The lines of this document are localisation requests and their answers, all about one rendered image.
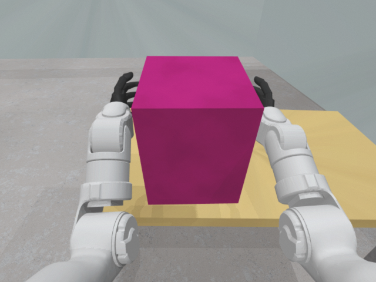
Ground robot right upper arm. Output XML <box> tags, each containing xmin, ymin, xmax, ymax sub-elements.
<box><xmin>279</xmin><ymin>204</ymin><xmax>376</xmax><ymax>282</ymax></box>

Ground robot right forearm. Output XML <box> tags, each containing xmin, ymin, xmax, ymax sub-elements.
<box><xmin>256</xmin><ymin>106</ymin><xmax>357</xmax><ymax>250</ymax></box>

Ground robot left forearm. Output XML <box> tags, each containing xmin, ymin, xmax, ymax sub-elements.
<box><xmin>70</xmin><ymin>102</ymin><xmax>134</xmax><ymax>256</ymax></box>

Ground robot left hand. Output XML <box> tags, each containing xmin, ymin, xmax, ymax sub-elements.
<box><xmin>110</xmin><ymin>72</ymin><xmax>139</xmax><ymax>108</ymax></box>

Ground robot left upper arm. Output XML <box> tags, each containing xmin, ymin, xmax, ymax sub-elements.
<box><xmin>26</xmin><ymin>211</ymin><xmax>140</xmax><ymax>282</ymax></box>

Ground carton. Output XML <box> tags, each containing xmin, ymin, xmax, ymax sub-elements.
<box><xmin>131</xmin><ymin>56</ymin><xmax>264</xmax><ymax>205</ymax></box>

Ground robot right hand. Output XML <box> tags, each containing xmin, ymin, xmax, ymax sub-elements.
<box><xmin>253</xmin><ymin>76</ymin><xmax>274</xmax><ymax>107</ymax></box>

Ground table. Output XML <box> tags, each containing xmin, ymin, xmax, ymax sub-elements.
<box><xmin>103</xmin><ymin>108</ymin><xmax>376</xmax><ymax>263</ymax></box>

